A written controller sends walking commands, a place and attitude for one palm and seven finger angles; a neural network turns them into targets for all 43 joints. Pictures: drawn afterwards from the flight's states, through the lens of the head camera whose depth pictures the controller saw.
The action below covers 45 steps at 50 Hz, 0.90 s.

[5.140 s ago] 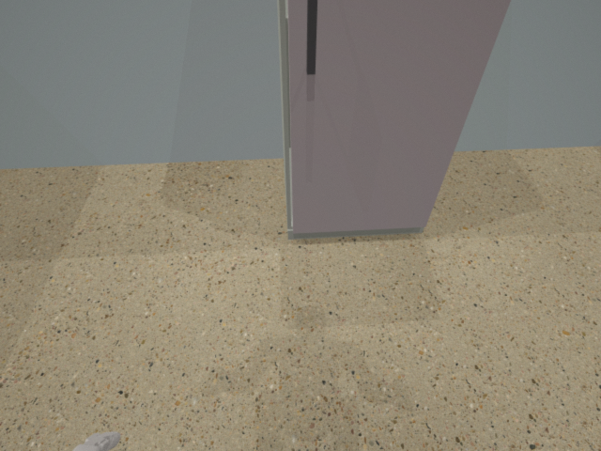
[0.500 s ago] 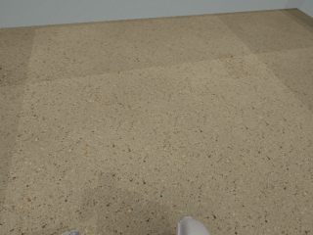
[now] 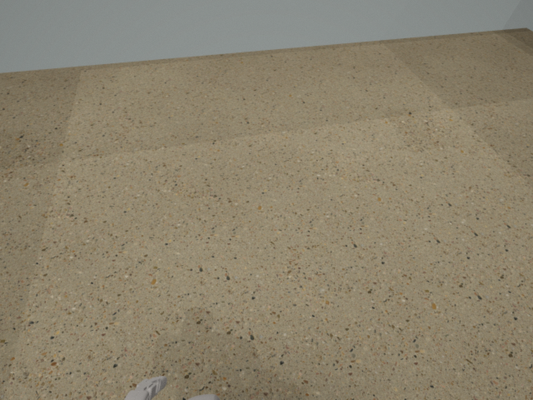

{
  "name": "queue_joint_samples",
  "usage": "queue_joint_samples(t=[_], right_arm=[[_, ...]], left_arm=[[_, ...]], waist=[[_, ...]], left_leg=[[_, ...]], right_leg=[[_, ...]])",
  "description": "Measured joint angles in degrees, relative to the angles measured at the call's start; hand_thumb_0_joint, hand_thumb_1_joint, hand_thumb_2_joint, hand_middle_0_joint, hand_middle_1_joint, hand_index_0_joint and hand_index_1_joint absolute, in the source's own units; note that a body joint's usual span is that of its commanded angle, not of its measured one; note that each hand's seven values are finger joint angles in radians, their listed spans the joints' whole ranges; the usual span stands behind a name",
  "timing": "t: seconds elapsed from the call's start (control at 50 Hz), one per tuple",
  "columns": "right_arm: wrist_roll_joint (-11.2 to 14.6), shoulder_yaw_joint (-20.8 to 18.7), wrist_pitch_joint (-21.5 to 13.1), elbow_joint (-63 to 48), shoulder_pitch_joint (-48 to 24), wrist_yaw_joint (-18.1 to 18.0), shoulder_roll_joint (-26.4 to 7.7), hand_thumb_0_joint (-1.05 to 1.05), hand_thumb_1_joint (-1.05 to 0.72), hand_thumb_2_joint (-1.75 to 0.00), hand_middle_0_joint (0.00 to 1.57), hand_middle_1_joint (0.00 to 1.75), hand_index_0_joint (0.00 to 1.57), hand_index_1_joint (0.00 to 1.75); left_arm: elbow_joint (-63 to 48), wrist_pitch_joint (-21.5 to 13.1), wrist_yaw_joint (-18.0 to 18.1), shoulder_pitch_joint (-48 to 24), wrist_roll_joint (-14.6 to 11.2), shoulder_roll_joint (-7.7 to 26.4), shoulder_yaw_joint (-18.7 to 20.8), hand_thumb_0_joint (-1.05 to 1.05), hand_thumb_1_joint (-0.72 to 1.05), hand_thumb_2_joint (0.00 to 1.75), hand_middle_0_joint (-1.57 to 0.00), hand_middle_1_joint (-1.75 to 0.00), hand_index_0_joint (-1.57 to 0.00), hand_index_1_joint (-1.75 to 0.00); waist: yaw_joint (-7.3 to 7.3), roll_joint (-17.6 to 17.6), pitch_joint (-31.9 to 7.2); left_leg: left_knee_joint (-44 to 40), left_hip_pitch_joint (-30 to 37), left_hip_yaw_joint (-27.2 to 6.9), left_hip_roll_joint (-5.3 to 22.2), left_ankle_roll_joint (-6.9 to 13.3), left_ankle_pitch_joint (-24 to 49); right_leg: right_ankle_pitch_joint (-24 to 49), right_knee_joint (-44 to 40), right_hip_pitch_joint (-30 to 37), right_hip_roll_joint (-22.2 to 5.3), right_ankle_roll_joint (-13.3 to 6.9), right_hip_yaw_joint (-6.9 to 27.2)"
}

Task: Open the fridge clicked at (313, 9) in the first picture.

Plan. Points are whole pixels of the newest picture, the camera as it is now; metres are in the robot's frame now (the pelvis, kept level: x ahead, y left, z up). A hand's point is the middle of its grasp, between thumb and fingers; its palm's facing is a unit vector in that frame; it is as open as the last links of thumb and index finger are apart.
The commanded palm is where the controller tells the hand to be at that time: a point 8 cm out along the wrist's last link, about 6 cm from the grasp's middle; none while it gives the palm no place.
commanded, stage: turn to face it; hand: left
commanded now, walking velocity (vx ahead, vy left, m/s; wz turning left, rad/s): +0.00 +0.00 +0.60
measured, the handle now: out of the picture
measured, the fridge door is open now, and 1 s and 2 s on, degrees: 0 0 0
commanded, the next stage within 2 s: none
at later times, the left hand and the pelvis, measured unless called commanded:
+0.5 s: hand out of the picture +0.02 +0.24 -0.15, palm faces +0.30 -0.92 -0.26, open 7.4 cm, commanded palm none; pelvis -0.01 +0.00 +0.01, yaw +16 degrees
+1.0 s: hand out of the picture -0.11 +0.14 -0.15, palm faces +0.59 -0.76 -0.27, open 7.4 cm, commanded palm none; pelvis -0.03 -0.05 +0.01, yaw +36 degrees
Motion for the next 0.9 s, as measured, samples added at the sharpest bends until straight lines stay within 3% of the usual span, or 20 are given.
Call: queue_joint_samples(t=[0.06, 0.08, 0.14, 0.22, 0.34, 0.52, 0.6, 0.64, 0.68, 0.76, 0.82, 0.9], right_arm=[[-0.13, -0.32, -0.51, -1.61, -0.62, 0.47, -0.86, 0.01, -0.93, -0.9, 0.2, 0.3, 0.2, 0.3], [-0.28, -0.49, -0.84, -2.11, -0.91, 0.56, -1.0, 0.01, -0.92, -0.9, 0.2, 0.3, 0.2, 0.3], [-0.61, -0.44, -1.88, -3.63, -1.77, 0.22, -1.57, 0.01, -0.92, -0.9, 0.2, 0.3, 0.2, 0.3], [-0.48, -0.12, -2.46, -4.2, -1.76, -0.53, -2.07, 0.0, -0.91, -0.9, 0.2, 0.3, 0.2, 0.3], [-0.13, 0.0, -2.28, -4.26, -1.28, -0.25, -2.43, 0.0, -0.91, -0.9, 0.2, 0.3, 0.21, 0.3], [-0.47, -0.88, -1.02, -4.69, -1.59, 0.49, -3.23, 0.0, -0.91, -0.9, 0.2, 0.3, 0.21, 0.3], [-0.56, -1.71, -0.03, -5.06, -1.61, 0.73, -4.27, 0.0, -0.91, -0.9, 0.2, 0.3, 0.21, 0.3], [-0.28, -2.41, 0.51, -5.36, -1.46, 0.77, -4.91, 0.0, -0.91, -0.9, 0.2, 0.3, 0.21, 0.3], [-0.57, -3.01, 1.16, -5.19, -1.3, 0.8, -5.58, 0.01, -0.91, -0.9, 0.2, 0.3, 0.21, 0.3], [-0.78, -3.18, 1.44, -4.98, -1.41, 1.59, -6.32, 0.01, -0.91, -0.9, 0.2, 0.3, 0.2, 0.3], [-0.64, -3.07, 1.54, -4.76, -1.64, 1.86, -6.45, 0.01, -0.91, -0.9, 0.2, 0.3, 0.2, 0.3], [-0.56, -2.77, 2.24, -3.88, -2.63, 1.92, -6.48, 0.01, -0.91, -0.9, 0.2, 0.3, 0.2, 0.3]], left_arm=[[0.07, 0.65, 0.1, 1.55, -0.12, 1.98, 0.89, -0.01, 0.91, 0.9, -0.21, -0.3, -0.21, -0.3], [0.2, 1.09, 0.09, 2.08, -0.33, 2.88, 1.34, 0.0, 0.91, 0.9, -0.21, -0.3, -0.21, -0.3], [1.03, 3.04, 0.39, 3.49, -0.28, 5.06, 2.44, 0.0, 0.91, 0.9, -0.21, -0.3, -0.2, -0.3], [2.14, 3.54, -0.17, 4.44, -0.16, 7.02, 3.43, 0.01, 0.92, 0.9, -0.2, -0.3, -0.2, -0.3], [1.67, 3.5, -0.36, 5.04, -0.31, 8.22, 3.65, 0.01, 0.91, 0.9, -0.2, -0.3, -0.2, -0.3], [-0.72, 3.43, -0.35, 2.42, -0.71, 6.35, 2.53, 0.01, 0.91, 0.9, -0.2, -0.3, -0.2, -0.3], [-2.76, 2.4, -0.39, 1.94, -1.02, 4.57, 1.59, 0.01, 0.91, 0.9, -0.2, -0.3, -0.2, -0.3], [-3.74, 1.44, -0.29, 2.55, -0.56, 3.74, 1.16, 0.01, 0.91, 0.9, -0.2, -0.3, -0.2, -0.3], [-4.01, 1.46, -0.11, 3.41, -0.41, 2.7, 0.43, 0.01, 0.91, 0.9, -0.2, -0.3, -0.2, -0.3], [-3.47, 1.26, -0.05, 5.59, -0.41, 1.92, -0.15, 0.01, 0.91, 0.9, -0.21, -0.3, -0.21, -0.3], [-2.97, 0.82, -0.05, 6.35, -0.32, 1.84, -0.46, 0.01, 0.91, 0.9, -0.21, -0.3, -0.21, -0.3], [-2.57, 0.56, -0.18, 7.19, -0.05, 1.94, -0.66, 0.01, 0.91, 0.9, -0.21, -0.3, -0.21, -0.3]], waist=[[0.53, -1.05, 0.15], [0.58, -1.96, 0.17], [0.93, -2.64, 0.55], [1.29, -2.27, 0.65], [1.56, -1.19, -0.19], [-0.15, 0.49, -0.7], [-0.61, 1.76, -1.01], [-0.16, 2.38, -1.28], [-0.11, 3.13, -1.22], [-0.19, 2.66, -0.82], [-0.23, 2.0, -0.04], [0.46, 1.27, 0.84]], left_leg=[[-9.63, 3.81, 1.73, -0.65, 1.0, 5.69], [-10.23, 3.67, 1.94, -1.57, 3.14, 5.83], [-9.93, 2.74, 1.56, -2.75, 7.24, 5.62], [-16.3, 4.92, 0.01, -4.02, 7.62, 9.48], [-22.85, 6.86, -3.43, -5.43, 7.83, 13.96], [-22.33, 4.21, -9.66, -7.5, 6.27, 16.19], [-20.21, 1.73, -12.62, -8.78, 4.57, 16.51], [-14.71, -1.3, -13.21, -9.52, 3.27, 11.42], [-3.0, -5.29, -11.53, -9.57, 2.27, 3.09], [14.77, -9.53, -7.53, -6.89, 0.41, 4.28], [17.8, -9.14, -6.44, -4.5, -0.87, 5.41], [14.14, -6.23, -5.62, -2.4, -1.7, 3.63]], right_leg=[[-2.22, 3.85, -1.35, -1.75, 1.35, -2.13], [-3.23, 6.48, -2.65, -2.93, 2.06, -1.89], [-11.73, 21.93, -9.37, -2.05, 4.45, 5.09], [-5.58, 33.26, -14.68, -1.4, 6.15, 10.66], [-1.74, 31.41, -14.79, -1.84, 7.95, 13.52], [-5.91, 17.7, -9.28, 0.7, 7.35, 13.93], [-3.86, 5.66, -3.92, 2.65, 5.89, 13.31], [-0.73, -0.23, -1.77, 2.67, 3.58, 12.46], [-0.57, 0.48, -1.36, 2.02, 1.71, 10.65], [0.48, -2.73, 1.55, 0.2, 0.97, 8.13], [0.82, -3.73, 2.68, -1.11, 0.87, 5.95], [0.41, -3.5, 2.98, -2.77, 1.06, 2.99]])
